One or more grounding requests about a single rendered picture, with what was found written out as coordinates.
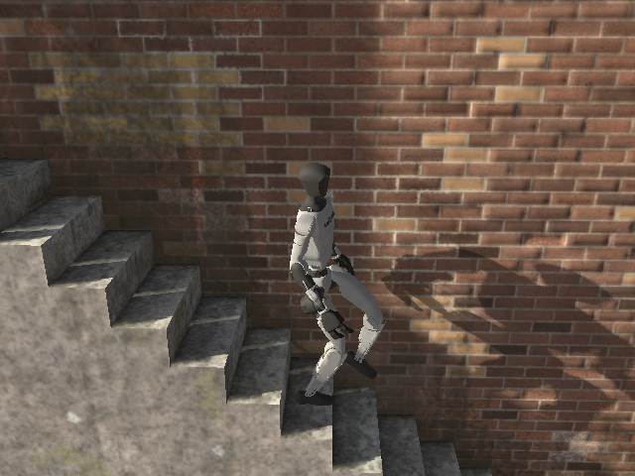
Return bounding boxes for stairs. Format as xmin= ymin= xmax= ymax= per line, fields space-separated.
xmin=0 ymin=152 xmax=492 ymax=476

